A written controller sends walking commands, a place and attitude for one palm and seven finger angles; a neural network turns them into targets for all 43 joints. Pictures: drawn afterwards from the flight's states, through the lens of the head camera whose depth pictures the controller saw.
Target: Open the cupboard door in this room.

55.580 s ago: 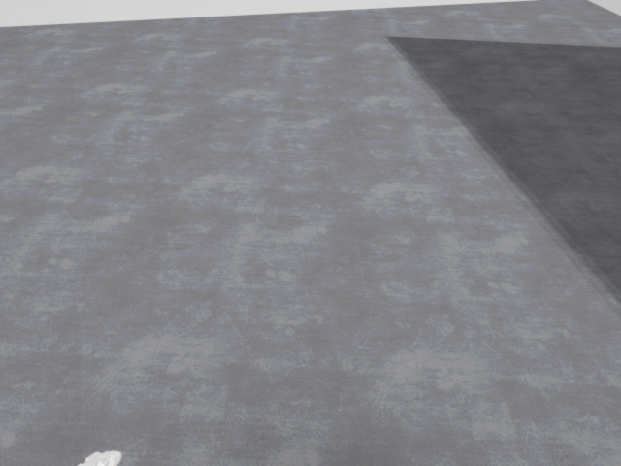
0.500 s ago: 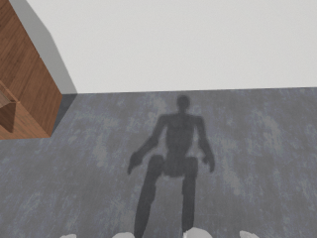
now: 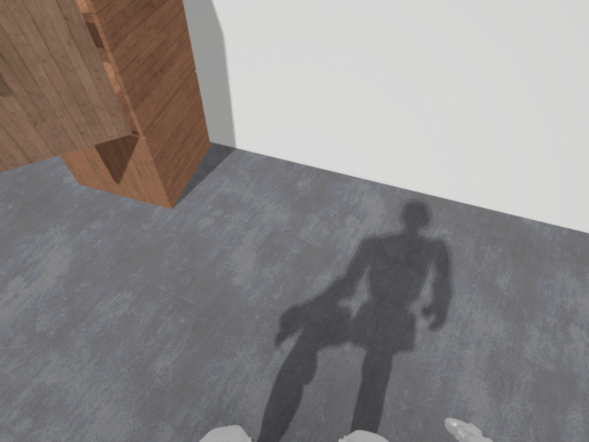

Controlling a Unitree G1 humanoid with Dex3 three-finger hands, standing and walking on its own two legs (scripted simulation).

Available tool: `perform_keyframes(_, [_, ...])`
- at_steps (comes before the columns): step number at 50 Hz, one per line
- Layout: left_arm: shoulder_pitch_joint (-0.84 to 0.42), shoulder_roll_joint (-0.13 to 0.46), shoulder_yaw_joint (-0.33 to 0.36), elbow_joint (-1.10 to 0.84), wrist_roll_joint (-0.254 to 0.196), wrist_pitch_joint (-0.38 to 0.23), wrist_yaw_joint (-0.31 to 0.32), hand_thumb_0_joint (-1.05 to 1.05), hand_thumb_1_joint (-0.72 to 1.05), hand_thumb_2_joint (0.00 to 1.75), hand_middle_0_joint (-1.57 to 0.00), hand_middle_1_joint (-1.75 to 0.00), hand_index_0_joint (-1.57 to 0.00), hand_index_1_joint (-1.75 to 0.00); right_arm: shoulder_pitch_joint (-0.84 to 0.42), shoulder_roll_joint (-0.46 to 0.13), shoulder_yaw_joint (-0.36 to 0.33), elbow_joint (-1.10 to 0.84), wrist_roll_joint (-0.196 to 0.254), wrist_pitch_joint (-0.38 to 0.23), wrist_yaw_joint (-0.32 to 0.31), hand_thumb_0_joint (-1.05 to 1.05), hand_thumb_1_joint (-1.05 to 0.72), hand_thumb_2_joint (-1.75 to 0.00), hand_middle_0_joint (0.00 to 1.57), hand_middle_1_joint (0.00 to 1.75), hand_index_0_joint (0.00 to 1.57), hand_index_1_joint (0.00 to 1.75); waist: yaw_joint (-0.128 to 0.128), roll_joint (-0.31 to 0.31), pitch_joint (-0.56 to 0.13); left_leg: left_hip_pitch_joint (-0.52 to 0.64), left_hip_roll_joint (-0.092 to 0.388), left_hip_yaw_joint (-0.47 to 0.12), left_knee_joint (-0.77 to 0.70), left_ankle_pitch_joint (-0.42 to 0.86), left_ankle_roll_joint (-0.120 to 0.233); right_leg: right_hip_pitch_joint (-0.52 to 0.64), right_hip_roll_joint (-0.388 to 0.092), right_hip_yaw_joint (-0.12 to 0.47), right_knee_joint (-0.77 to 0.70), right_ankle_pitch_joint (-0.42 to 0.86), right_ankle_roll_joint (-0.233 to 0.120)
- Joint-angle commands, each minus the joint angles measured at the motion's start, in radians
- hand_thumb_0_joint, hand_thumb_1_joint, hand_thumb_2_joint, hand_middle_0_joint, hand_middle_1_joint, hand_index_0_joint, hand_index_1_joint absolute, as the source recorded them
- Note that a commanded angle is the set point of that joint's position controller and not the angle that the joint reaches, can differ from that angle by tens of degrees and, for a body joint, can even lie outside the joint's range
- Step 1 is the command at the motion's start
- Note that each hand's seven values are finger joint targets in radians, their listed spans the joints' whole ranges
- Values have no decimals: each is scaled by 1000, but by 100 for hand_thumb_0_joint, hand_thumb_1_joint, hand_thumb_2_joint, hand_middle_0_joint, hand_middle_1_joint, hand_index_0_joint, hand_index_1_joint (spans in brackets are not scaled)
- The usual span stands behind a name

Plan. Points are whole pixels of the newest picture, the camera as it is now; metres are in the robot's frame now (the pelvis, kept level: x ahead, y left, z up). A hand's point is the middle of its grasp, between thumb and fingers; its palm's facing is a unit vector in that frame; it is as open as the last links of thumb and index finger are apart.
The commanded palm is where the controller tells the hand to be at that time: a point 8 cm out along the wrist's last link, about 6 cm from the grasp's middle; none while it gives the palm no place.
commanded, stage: turn to face it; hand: left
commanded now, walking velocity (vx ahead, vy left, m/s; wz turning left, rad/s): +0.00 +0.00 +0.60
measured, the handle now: out of the picture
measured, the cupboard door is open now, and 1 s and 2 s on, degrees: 45 45 45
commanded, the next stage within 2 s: take the last steps up to it in 0.90 s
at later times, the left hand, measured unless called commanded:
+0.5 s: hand out of the picture +0.03 +0.16 -0.14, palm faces +0.31 -0.92 -0.25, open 7.4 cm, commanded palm none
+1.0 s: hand out of the picture -0.01 +0.15 -0.15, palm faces +0.50 -0.82 -0.28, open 7.4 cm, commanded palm none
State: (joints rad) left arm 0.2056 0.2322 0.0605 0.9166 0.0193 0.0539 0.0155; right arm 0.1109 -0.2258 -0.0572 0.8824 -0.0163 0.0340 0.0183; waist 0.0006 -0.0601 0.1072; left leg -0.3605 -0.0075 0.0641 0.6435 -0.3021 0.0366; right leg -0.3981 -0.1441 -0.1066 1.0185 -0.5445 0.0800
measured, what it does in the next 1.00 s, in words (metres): steps on the spot, turning left: right foot, then left foot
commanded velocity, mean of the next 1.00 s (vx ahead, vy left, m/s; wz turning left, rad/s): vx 0.01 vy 0.00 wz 0.43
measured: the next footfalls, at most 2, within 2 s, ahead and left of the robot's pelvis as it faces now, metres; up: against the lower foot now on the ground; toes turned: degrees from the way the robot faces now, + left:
right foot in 0.26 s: +0.06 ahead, -0.16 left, +0.00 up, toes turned +6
left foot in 0.60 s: +0.02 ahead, +0.10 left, +0.00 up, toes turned +26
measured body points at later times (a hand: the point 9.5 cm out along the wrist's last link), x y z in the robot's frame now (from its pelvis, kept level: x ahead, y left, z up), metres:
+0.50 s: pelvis +0.02 -0.05 +0.02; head +0.06 -0.04 +0.46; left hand +0.01 +0.21 -0.12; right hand +0.18 -0.27 -0.13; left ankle -0.02 +0.08 -0.67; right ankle +0.02 -0.16 -0.72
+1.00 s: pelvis +0.03 -0.06 +0.01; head +0.07 -0.06 +0.46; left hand -0.04 +0.20 -0.12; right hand +0.22 -0.23 -0.15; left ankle -0.03 +0.06 -0.69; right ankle +0.08 -0.16 -0.72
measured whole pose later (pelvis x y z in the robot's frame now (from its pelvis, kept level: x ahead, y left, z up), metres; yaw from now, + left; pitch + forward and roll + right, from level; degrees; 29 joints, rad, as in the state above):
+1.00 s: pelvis +0.03 -0.06 +0.01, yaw +30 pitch +0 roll +1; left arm 0.21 0.20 0.04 0.94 0.03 0.01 0.02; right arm 0.16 -0.21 -0.06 0.96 -0.01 0.07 0.00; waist 0.01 0.03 0.07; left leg -0.40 -0.02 -0.04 0.81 -0.45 -0.02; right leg -0.27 -0.06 -0.09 0.60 -0.33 0.00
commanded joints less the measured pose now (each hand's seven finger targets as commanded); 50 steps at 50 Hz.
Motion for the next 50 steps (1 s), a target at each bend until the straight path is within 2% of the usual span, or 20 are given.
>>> perform_keyframes(1, [-64,94,32,-106,-2,-24,-5,0,90,90,-20,-30,-20,-30,74,-200,-50,-43,-10,-20,-34,0,-90,-90,20,30,20,30,-30,237,-161,188,267,-326,-293,392,121,-161,18,121,153,103,4])
perform_keyframes(7, [-60,70,26,-108,-6,-26,-9,0,90,90,-20,-30,-20,-30,61,-207,-59,-37,-16,-12,-27,0,-90,-90,20,30,20,30,-26,214,-157,128,218,-341,-291,275,110,5,94,73,-189,91,-8])
perform_keyframes(10, [21,83,30,-93,-10,-37,-4,0,90,90,-20,-30,-20,-30,14,-202,-65,-53,-9,-2,-23,0,-90,-90,20,30,20,30,13,213,-162,21,177,-355,-227,246,78,196,128,52,-432,213,-20])
perform_keyframes(11, [68,114,39,-88,-6,-46,0,0,90,90,-20,-30,-20,-30,-7,-184,-63,-64,-2,-1,-20,0,-90,-90,20,30,20,30,43,155,-175,-55,130,-331,-165,177,39,310,96,83,-581,283,-26])
perform_keyframes(13, [89,256,61,-95,15,-57,14,0,90,90,-20,-30,-20,-30,-22,-102,-50,-105,4,-1,-6,0,-90,-90,20,30,20,30,69,-252,-142,-265,-67,-89,296,-298,-79,332,-345,491,-799,280,-213])
perform_keyframes(16, [-43,151,33,-123,3,-58,23,0,90,90,-20,-30,-20,-30,11,-115,-58,-57,-3,20,4,0,-90,-90,20,30,20,30,-12,-188,-96,-245,35,-116,594,-175,-85,213,-232,260,-710,497,-215])
perform_keyframes(18, [-32,131,25,-118,4,-65,20,0,90,90,-20,-30,-20,-30,-5,-78,-42,-48,0,22,12,0,-90,-90,20,30,20,30,-9,-156,-93,-220,37,-60,492,-151,-104,261,-180,117,-663,717,-188])
perform_keyframes(24, [75,193,45,-67,9,-66,17,0,90,90,-20,-30,-20,-30,-66,-46,-18,-58,9,10,17,0,-90,-90,20,30,20,30,45,-142,-128,-85,14,35,130,-152,-91,354,-216,60,-579,887,-184])
perform_keyframes(27, [65,194,49,-58,2,-62,9,0,90,90,-20,-30,-20,-30,1,-69,-18,-46,5,1,11,0,-90,-90,20,30,20,30,6,-131,-155,75,-6,54,-85,-2,-70,297,-191,5,-481,824,-129])
perform_keyframes(28, [46,183,50,-63,-6,-60,6,0,90,90,-20,-30,-20,-30,61,-105,-28,-30,1,-9,7,0,-90,-90,20,30,20,30,-34,-60,-189,212,28,22,-207,140,-49,219,-178,-27,-363,772,-88])
perform_keyframes(29, [54,130,42,-90,-13,-54,0,0,90,90,-20,-30,-20,-30,126,-209,-53,-24,-10,-19,0,0,-90,-90,20,30,20,30,-63,216,-248,393,251,-272,-229,449,55,-5,-62,-86,-155,405,-14])
perform_keyframes(30, [-1,79,16,-128,-11,-47,0,0,90,90,-20,-30,-20,-30,189,-284,-68,-8,-8,-12,-10,0,-90,-90,20,30,20,30,-96,364,-237,401,437,-462,-265,749,202,-154,21,-21,25,-142,9])
perform_keyframes(31, [-50,101,15,-134,-3,-31,9,0,90,90,-20,-30,-20,-30,207,-271,-63,4,-7,-11,-18,0,-90,-90,20,30,20,30,-100,247,-232,358,430,-446,-253,608,221,-167,17,63,114,-123,-5])
perform_keyframes(37, [1,65,21,-50,-4,-19,-11,0,90,90,-20,-30,-20,-30,33,-178,-33,-25,-12,-19,-38,0,-90,-90,20,30,20,30,-10,228,-141,146,244,-241,-312,318,119,-49,51,72,-14,85,-15])
perform_keyframes(42, [21,50,13,-37,-6,-31,-9,0,90,90,-20,-30,-20,-30,42,-176,-36,-7,-14,-10,-33,0,-90,-90,20,30,20,30,-10,215,-142,103,230,-280,-296,254,111,101,109,37,-291,121,-27])
perform_keyframes(44, [86,62,16,-15,-7,-41,-4,0,90,90,-20,-30,-20,-30,12,-162,-34,-9,-5,-8,-30,0,-90,-90,20,30,20,30,30,191,-143,30,191,-262,-232,215,72,245,111,31,-494,273,-31])
perform_keyframes(45, [112,96,22,-6,-3,-52,2,0,90,90,-20,-30,-20,-30,13,-129,-30,-14,2,-9,-27,0,-90,-90,20,30,20,30,41,86,-148,-25,130,-219,-156,128,25,319,51,98,-623,315,-46])
perform_keyframes(46, [119,176,36,-7,8,-62,10,0,90,90,-20,-30,-20,-30,25,-76,-22,-25,11,-9,-20,0,-90,-90,20,30,20,30,41,-121,-141,-144,12,-109,3,-59,-40,369,-148,326,-725,326,-121])
perform_keyframes(47, [107,226,40,-20,12,-62,7,0,90,90,-20,-30,-20,-30,6,-70,-21,-43,8,-2,-14,0,-90,-90,20,30,20,30,49,-194,-114,-129,-35,-70,207,-273,-60,251,-306,427,-785,351,-226])
perform_keyframes(50, [35,140,20,-24,3,-71,15,0,90,90,-20,-30,-20,-30,6,-78,-29,6,4,14,-14,0,-90,-90,20,30,20,30,12,-162,-68,-169,15,-113,481,-185,-65,211,-200,290,-720,580,-240])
